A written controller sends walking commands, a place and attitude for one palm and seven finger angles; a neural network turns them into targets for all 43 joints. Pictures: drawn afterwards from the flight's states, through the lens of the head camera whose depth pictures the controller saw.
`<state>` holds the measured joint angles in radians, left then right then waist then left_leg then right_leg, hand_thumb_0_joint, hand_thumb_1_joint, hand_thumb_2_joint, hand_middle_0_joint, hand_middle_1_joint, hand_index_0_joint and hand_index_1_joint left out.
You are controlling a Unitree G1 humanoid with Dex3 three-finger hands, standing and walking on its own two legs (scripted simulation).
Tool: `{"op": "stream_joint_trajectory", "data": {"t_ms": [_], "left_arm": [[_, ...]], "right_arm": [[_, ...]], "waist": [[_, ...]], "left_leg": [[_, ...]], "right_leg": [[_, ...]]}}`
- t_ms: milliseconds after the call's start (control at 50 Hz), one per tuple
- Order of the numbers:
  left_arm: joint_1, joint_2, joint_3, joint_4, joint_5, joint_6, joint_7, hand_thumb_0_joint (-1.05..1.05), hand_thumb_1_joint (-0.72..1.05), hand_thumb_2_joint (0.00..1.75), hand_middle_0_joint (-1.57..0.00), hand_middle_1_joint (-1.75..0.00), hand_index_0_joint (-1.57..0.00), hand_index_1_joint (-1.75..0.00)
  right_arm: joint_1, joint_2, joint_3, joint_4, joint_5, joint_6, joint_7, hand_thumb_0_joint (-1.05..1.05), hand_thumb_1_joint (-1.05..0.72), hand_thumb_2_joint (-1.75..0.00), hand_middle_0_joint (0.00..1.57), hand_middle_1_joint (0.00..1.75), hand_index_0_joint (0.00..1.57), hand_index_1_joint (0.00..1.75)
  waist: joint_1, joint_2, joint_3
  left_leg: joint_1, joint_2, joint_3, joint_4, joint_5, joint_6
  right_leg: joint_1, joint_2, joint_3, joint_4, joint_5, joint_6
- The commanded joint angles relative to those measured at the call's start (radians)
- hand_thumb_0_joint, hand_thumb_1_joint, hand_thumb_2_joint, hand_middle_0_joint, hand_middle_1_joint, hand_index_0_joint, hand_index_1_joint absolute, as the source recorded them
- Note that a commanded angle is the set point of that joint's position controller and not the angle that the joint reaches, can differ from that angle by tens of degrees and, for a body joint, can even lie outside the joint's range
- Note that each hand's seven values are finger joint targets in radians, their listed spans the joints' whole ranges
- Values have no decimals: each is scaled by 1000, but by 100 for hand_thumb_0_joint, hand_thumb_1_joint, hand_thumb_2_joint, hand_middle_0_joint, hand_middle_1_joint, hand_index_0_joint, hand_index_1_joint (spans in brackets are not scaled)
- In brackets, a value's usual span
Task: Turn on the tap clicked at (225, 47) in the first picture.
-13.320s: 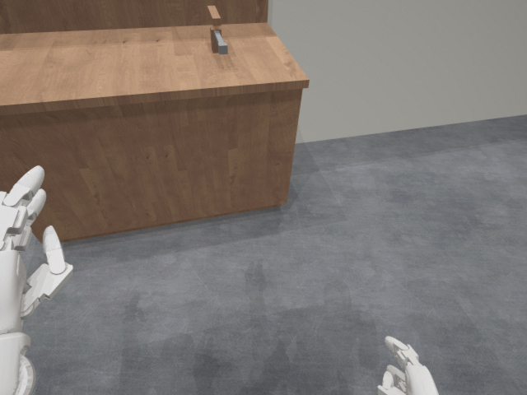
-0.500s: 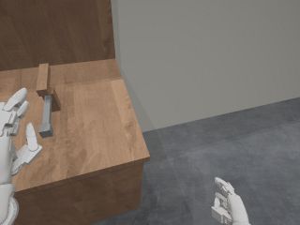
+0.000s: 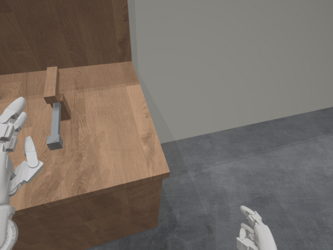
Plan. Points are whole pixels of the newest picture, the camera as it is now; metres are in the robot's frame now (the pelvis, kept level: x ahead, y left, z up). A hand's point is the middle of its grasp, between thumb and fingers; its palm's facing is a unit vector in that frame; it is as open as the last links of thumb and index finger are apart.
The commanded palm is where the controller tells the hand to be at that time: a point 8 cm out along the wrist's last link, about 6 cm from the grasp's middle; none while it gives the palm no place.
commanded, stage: look again from close up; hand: left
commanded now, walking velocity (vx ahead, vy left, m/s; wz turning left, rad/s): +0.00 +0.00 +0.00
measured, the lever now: (55, 142) +0.34 +0.32 +0.04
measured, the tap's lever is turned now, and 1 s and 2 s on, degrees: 0 0 0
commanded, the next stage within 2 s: turn the palm inward beside the body in 0.08 s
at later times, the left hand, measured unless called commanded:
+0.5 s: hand (59, 178) +0.21 +0.22 +0.12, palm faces +0.37 -0.87 -0.34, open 7.4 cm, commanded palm +0.15 +0.27 +0.16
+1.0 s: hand (66, 176) +0.21 +0.21 +0.13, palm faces +0.51 -0.82 -0.27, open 7.4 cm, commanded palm +0.15 +0.25 +0.15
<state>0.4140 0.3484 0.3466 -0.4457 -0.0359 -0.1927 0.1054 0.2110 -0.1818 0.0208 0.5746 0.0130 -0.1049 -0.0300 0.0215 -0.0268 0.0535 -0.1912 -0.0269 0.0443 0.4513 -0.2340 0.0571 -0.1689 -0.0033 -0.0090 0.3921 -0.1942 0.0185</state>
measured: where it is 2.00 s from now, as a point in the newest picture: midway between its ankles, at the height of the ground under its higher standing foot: outside the picture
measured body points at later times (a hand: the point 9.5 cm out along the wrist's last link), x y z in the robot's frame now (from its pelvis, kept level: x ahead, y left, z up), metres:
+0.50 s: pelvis +0.00 -0.03 -0.01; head +0.00 -0.04 +0.44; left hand +0.18 +0.27 +0.14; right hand +0.20 -0.24 -0.09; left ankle +0.01 +0.08 -0.74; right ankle +0.01 -0.13 -0.74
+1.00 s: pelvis +0.03 -0.07 -0.02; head +0.03 -0.09 +0.43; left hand +0.18 +0.25 +0.15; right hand +0.23 -0.29 -0.11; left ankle +0.01 +0.08 -0.74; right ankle +0.01 -0.13 -0.74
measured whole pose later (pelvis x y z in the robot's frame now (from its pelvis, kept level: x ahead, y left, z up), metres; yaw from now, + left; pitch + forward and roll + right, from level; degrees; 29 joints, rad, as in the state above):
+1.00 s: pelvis +0.03 -0.07 -0.02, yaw +4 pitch +3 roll +1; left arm 0.45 0.31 0.36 -0.38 -0.18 -0.08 0.09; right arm 0.21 -0.24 -0.01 0.67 0.01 -0.14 -0.05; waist 0.06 0.02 -0.08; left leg -0.35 0.00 -0.04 0.66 -0.36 -0.03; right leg -0.33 0.04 -0.06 0.68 -0.40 -0.07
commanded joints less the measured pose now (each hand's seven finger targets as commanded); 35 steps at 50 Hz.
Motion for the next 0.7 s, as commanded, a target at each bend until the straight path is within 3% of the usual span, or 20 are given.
{"op": "stream_joint_trajectory", "data": {"t_ms": [0, 140, 160, 180, 200, 220, 240, 260, 280, 320, 340, 360, 420, 440, 460, 480, 540, 580, 620, 680], "left_arm": [[-82, 152, 92, -234, -5, -70, 18, 0, 90, 90, -20, -30, -20, -30], [-90, 147, 92, -211, -2, -66, 22, 0, 90, 90, -20, -30, -20, -30], [-1024, 891, 360, -451, 42, -208, 36, 0, 90, 90, -20, -30, -20, -30], [-641, 344, 245, 67, 110, -36, -20, 0, 90, 90, -20, -30, -20, -30], [-445, 166, 74, 108, 28, -1, -34, 0, 90, 90, -20, -30, -20, -30], [-383, 190, 134, 6, -22, 17, -41, 0, 90, 90, -20, -30, -20, -30], [-355, 120, 89, 31, -95, 59, -77, 0, 90, 90, -20, -30, -20, -30], [-268, 112, 117, 84, -148, 108, -103, 0, 90, 90, -20, -30, -20, -30], [-241, 96, 72, 16, -157, 138, -125, 0, 90, 90, -20, -30, -20, -30], [-162, 82, 11, -21, -110, 185, -129, 0, 90, 90, -20, -30, -20, -30], [-125, 103, 14, -28, -73, 191, -115, 0, 90, 90, -20, -30, -20, -30], [-106, 167, 74, -41, -47, 183, -89, 0, 90, 90, -20, -30, -20, -30], [-181, 198, 132, -136, -52, 90, -24, 0, 90, 90, -20, -30, -20, -30], [-230, 237, 179, -156, -63, 47, 0, 0, 90, 90, -20, -30, -20, -30], [-304, 288, 216, -226, -70, 0, 25, 0, 90, 90, -20, -30, -20, -30], [-329, 267, 199, -237, -70, -41, 47, 0, 90, 90, -20, -30, -20, -30], [-255, 213, 163, -147, -65, -95, 73, 0, 90, 90, -20, -30, -20, -30], [-290, 173, 90, -107, -50, -62, 55, 0, 90, 90, -20, -30, -20, -30], [-259, 176, 62, -44, -64, 8, 21, 0, 90, 90, -20, -30, -20, -30], [-274, 176, 34, -13, -103, 123, -38, 0, 90, 90, -20, -30, -20, -30]], "right_arm": [[-90, -134, -55, -163, -1, -59, -14, 0, -90, -90, 20, 30, 20, 30], [-84, -135, -59, -159, 0, -58, -15, 0, -90, -90, 20, 30, 20, 30], [-14, -168, 131, -264, 41, -41, -79, 0, -90, -90, 20, 30, 20, 30], [-67, -127, -36, -83, -67, -67, -53, 0, -90, -90, 20, 30, 20, 30], [-63, -147, -31, -78, -67, -79, 7, 0, -90, -90, 20, 30, 20, 30], [-48, -201, -71, -77, -50, -65, 18, 0, -90, -90, 20, 30, 20, 30], [-87, -202, -66, -89, -44, -71, 11, 0, -90, -90, 20, 30, 20, 30], [-108, -206, -59, -86, -32, -66, 9, 0, -90, -90, 20, 30, 20, 30], [-131, -212, -54, -95, -28, -68, 20, 0, -90, -90, 20, 30, 20, 30], [-171, -211, -42, -113, -17, -55, 31, 0, -90, -90, 20, 30, 20, 30], [-179, -213, -42, -123, -18, -46, 34, 0, -90, -90, 20, 30, 20, 30], [-194, -214, -41, -126, -15, -34, 34, 0, -90, -90, 20, 30, 20, 30], [-208, -190, -46, -141, -33, -30, 19, 0, -90, -90, 20, 30, 20, 30], [-200, -180, -49, -129, -35, -34, 13, 0, -90, -90, 20, 30, 20, 30], [-203, -171, -45, -115, -36, -38, 6, 0, -90, -90, 20, 30, 20, 30], [-187, -152, -48, -115, -41, -51, 8, 0, -90, -90, 20, 30, 20, 30], [-145, -150, -49, -66, -36, -74, 12, 0, -90, -90, 20, 30, 20, 30], [-155, -156, -43, -56, -28, -78, 4, 0, -90, -90, 20, 30, 20, 30], [-161, -170, -42, -55, -19, -83, -12, 0, -90, -90, 20, 30, 20, 30], [-182, -180, -41, -63, 0, -75, -43, 0, -90, -90, 20, 30, 20, 30]], "waist": [[3, 89, -127], [3, 78, -117], [-60, 374, -43], [47, 346, -239], [-18, 187, -154], [16, 217, -318], [44, 197, -335], [59, 203, -339], [69, 124, -329], [57, 42, -208], [50, 11, -164], [53, 10, -124], [38, -47, -171], [40, -35, -186], [49, 25, -204], [52, 87, -242], [36, 178, -214], [4, 193, -163], [6, 177, -126], [7, 66, -91]], "left_leg": [[-37, 104, -96, -126, 84, -43], [-51, 102, -98, -126, 45, -36], [-341, 126, -178, -150, -225, -12], [63, 80, -149, -102, 187, -123], [82, 71, -152, -99, 367, -181], [203, 83, -149, -62, 419, -181], [209, 64, -138, -45, 402, -167], [212, 59, -113, -39, 418, -162], [158, 52, -98, -18, 410, -141], [57, 49, -86, -12, 329, -102], [13, 50, -85, -14, 279, -85], [-17, 48, -76, -21, 231, -80], [-51, 31, -74, 13, 90, -47], [-57, 30, -75, 25, 55, -47], [-47, 25, -70, 28, 7, -50], [-41, 14, -67, 42, -5, -48], [-68, 3, -60, 104, 1, -40], [-102, -2, -54, 118, -76, -31], [-146, -3, -56, 126, -113, -27], [-188, 3, -65, 153, -124, -30]], "right_leg": [[101, -35, 39, -18, 136, -30], [105, -37, 50, -27, 125, -31], [161, 23, 3, 189, -84, 29], [-21, 40, -27, 167, -12, -58], [-123, 73, -84, 128, -23, -56], [-136, 75, -61, 157, 16, -51], [-132, 53, -50, 143, 28, -51], [-93, 52, -54, 115, 69, -56], [-58, 40, -71, 105, 126, -56], [-72, 36, -87, 107, 131, -50], [-83, 36, -90, 111, 114, -48], [-85, 40, -86, 105, 92, -50], [-123, 36, -67, 121, -5, -38], [-129, 39, -58, 121, -40, -35], [-134, 42, -45, 116, -82, -34], [-124, 36, -33, 115, -100, -39], [-158, 30, -13, 126, -92, -43], [-194, 11, 1, 104, -152, -38], [-188, -12, 43, 71, -206, -35], [-155, -68, 142, -8, -282, -5]]}}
